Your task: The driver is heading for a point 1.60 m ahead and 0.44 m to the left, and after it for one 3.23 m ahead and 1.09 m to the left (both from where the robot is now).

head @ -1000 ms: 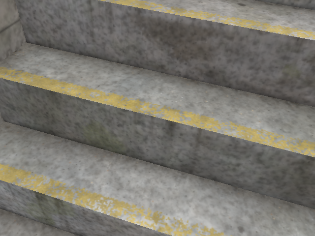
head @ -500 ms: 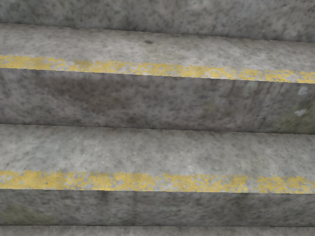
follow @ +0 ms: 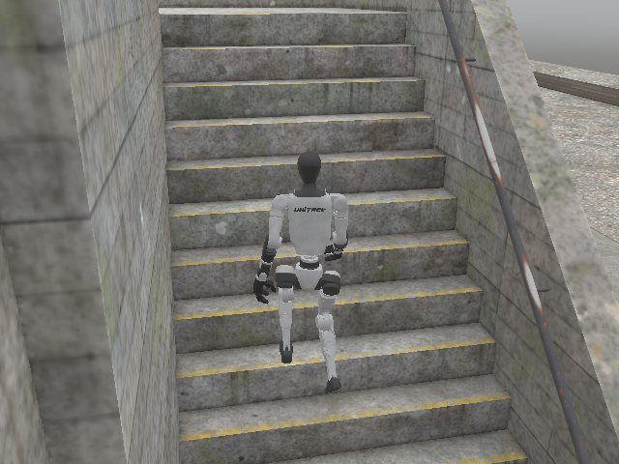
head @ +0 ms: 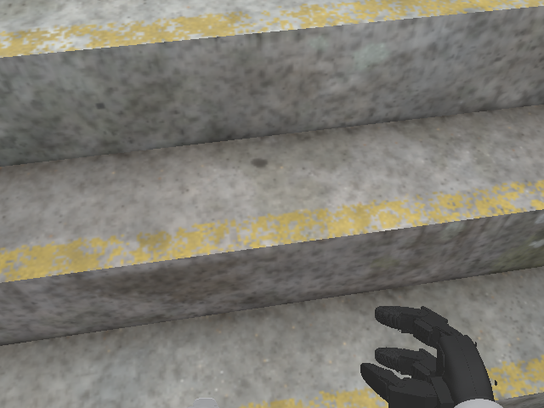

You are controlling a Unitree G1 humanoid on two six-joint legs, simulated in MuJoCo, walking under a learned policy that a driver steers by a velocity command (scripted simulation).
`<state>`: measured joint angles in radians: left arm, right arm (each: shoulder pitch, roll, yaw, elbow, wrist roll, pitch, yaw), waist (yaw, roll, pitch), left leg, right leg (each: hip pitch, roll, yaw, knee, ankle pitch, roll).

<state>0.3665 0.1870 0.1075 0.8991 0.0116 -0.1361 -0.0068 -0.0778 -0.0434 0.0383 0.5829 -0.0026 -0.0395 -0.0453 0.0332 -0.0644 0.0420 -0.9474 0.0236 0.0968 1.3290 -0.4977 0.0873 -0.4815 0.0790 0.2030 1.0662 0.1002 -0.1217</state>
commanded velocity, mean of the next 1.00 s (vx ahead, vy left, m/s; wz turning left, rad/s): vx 0.09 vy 0.00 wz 0.40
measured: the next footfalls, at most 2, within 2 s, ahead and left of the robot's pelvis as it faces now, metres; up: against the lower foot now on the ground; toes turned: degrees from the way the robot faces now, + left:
right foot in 0.32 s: +0.19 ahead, -0.14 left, +0.00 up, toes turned +0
left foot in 0.82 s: +0.02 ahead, +0.16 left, +0.00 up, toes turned +24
